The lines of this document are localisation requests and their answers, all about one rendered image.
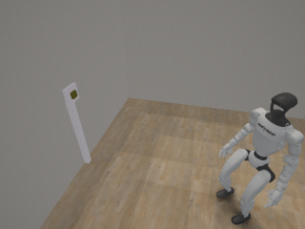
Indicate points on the button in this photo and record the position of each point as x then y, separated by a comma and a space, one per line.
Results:
74, 94

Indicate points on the right robot upper arm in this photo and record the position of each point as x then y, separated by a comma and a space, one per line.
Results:
253, 118

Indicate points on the robot right shin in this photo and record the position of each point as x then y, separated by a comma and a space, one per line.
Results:
227, 185

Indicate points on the robot shin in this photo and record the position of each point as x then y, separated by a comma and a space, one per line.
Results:
246, 208
227, 185

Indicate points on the robot left hand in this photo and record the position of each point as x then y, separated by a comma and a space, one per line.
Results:
275, 197

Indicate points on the robot left shin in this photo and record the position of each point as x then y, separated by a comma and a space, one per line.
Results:
246, 208

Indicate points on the robot right hand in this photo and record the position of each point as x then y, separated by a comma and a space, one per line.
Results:
226, 150

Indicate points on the left robot upper arm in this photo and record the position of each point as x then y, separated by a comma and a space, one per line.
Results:
294, 139

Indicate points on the panel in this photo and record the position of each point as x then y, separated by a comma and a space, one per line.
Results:
75, 121

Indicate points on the right robot forearm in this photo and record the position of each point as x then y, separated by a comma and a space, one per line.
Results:
235, 140

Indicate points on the left robot forearm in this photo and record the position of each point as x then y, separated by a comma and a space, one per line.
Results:
285, 176

